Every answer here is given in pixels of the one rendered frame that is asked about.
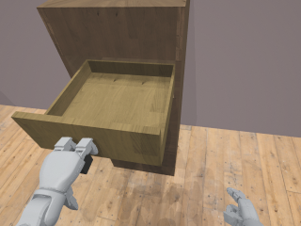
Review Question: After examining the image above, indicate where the drawer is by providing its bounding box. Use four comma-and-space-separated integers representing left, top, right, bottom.
11, 59, 176, 167

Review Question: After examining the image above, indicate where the robot right hand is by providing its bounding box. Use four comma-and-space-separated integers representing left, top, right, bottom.
223, 187, 260, 226

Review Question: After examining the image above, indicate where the cabinet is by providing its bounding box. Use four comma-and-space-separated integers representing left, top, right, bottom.
37, 0, 190, 176

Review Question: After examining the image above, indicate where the robot left hand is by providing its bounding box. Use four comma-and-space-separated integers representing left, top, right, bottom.
39, 137, 99, 211

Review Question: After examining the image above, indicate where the handle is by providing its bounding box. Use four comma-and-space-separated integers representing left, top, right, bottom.
72, 149, 93, 174

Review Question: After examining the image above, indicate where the left robot forearm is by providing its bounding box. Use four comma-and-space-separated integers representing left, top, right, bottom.
16, 188, 66, 226

